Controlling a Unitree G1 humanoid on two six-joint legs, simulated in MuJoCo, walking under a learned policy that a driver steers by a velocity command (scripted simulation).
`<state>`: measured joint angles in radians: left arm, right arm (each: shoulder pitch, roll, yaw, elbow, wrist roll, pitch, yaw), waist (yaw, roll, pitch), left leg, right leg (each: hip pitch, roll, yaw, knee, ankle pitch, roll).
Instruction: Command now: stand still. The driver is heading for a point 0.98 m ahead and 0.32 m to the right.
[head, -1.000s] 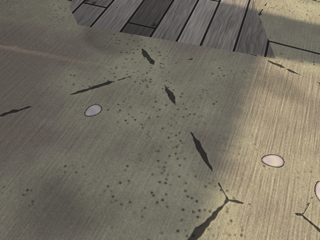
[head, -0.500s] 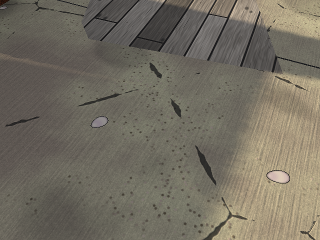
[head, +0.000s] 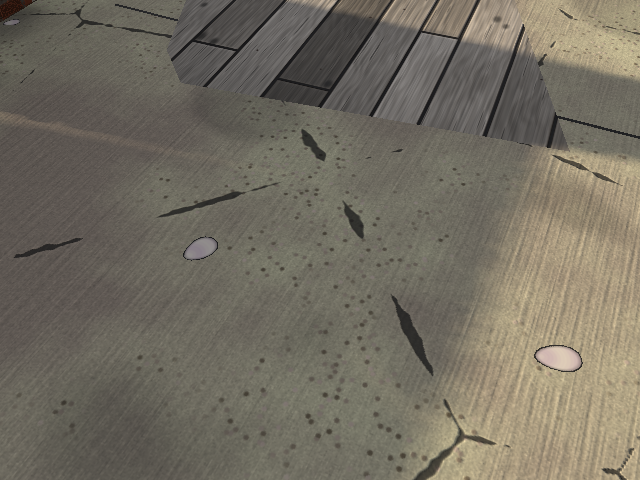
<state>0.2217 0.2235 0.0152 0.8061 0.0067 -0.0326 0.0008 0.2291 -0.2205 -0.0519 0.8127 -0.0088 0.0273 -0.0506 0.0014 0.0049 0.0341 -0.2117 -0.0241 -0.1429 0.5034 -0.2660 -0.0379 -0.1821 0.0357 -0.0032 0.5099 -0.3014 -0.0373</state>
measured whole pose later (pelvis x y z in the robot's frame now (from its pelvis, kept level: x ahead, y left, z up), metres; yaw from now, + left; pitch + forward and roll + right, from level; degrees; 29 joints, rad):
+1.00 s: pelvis +0.15 +0.07 +0.01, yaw -4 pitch +0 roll +1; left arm 0.25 0.30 0.05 0.90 -0.04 -0.06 -0.01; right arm 0.36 -0.20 -0.03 1.04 -0.01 -0.11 0.01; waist -0.03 -0.06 0.00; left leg -0.03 -0.04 0.11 0.26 -0.24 0.05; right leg -0.62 -0.06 0.10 1.05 -0.14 -0.05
